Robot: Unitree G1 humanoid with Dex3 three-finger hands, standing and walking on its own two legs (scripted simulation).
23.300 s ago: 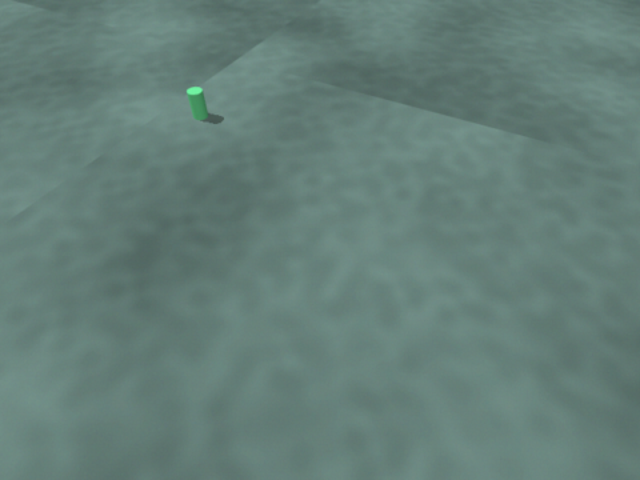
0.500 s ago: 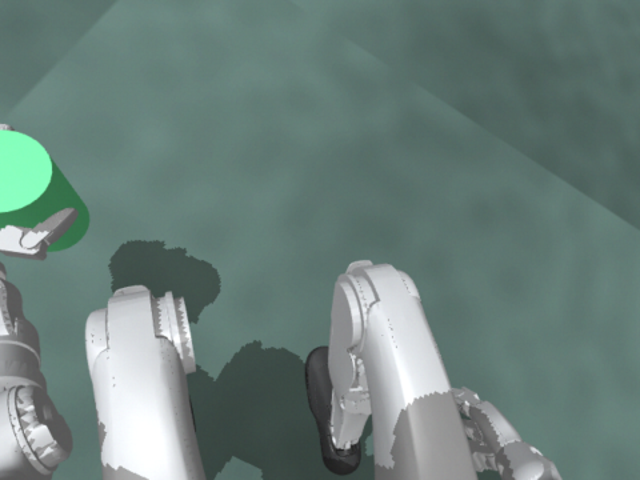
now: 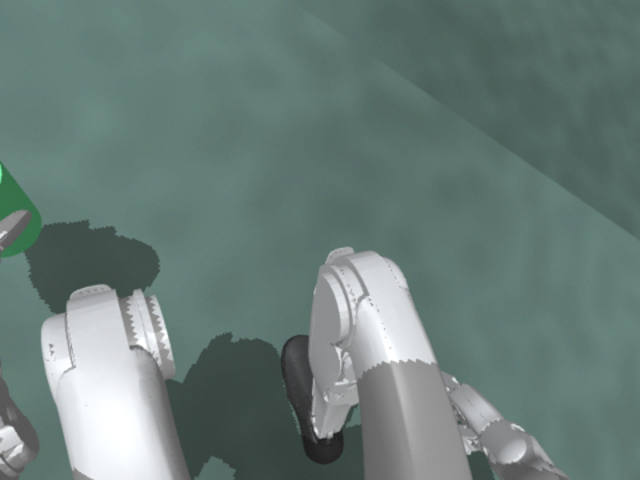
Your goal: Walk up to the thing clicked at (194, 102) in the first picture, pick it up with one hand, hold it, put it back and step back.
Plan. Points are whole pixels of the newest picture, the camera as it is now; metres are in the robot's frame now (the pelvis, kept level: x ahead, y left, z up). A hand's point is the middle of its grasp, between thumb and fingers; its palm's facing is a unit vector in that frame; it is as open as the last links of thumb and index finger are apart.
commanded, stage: lower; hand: left
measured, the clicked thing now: out of the picture +0.43 +0.30 -0.14
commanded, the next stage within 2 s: loosen in 1.04 s
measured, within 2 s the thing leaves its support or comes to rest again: rests again in 0.84 s
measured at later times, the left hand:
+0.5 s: hand out of the picture +0.43 +0.30 -0.17, palm faces +0.41 -0.91 -0.01, open 11.2 cm
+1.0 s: hand out of the picture +0.43 +0.30 -0.19, palm faces +0.42 -0.91 -0.01, open 11.2 cm
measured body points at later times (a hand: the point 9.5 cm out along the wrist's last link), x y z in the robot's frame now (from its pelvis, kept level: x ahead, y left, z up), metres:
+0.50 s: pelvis -0.01 +0.01 -0.01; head +0.23 +0.16 +0.34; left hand +0.40 +0.35 -0.16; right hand +0.14 -0.26 -0.06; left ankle +0.08 +0.13 -0.26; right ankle +0.12 -0.12 -0.26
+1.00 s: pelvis -0.01 +0.01 -0.01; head +0.23 +0.18 +0.32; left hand +0.41 +0.35 -0.19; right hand +0.14 -0.25 -0.05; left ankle +0.08 +0.13 -0.26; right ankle +0.12 -0.12 -0.26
